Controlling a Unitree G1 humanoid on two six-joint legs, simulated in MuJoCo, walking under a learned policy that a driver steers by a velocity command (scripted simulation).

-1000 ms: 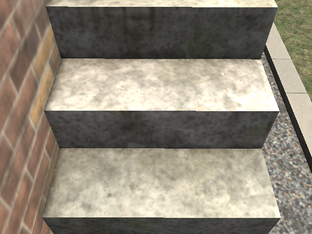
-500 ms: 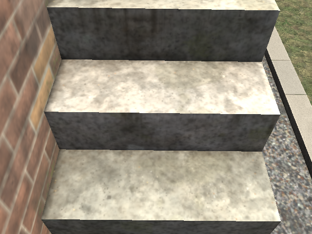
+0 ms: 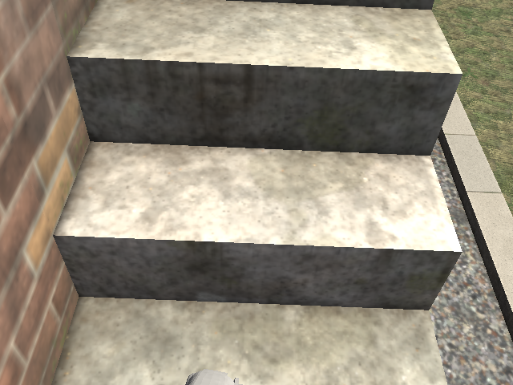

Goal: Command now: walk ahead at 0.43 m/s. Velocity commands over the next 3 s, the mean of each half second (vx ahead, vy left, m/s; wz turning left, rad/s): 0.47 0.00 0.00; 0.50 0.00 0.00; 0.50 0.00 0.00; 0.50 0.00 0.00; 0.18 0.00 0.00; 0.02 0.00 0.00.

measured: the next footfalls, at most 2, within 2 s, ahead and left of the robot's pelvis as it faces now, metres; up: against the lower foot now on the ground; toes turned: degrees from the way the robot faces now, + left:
left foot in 0.12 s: +0.18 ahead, +0.11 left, +0.20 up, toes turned -3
right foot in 0.64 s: +0.43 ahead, -0.02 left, +0.39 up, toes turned -3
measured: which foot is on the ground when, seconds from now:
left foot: up 0.00-0.10, down 0.12-0.68, up 0.70-1.00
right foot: down 0.00-0.14, up 0.16-0.62, down 0.64-1.00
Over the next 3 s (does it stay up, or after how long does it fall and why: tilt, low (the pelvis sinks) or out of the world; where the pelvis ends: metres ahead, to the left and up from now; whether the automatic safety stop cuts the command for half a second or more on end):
stays up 1.10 0.02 0.97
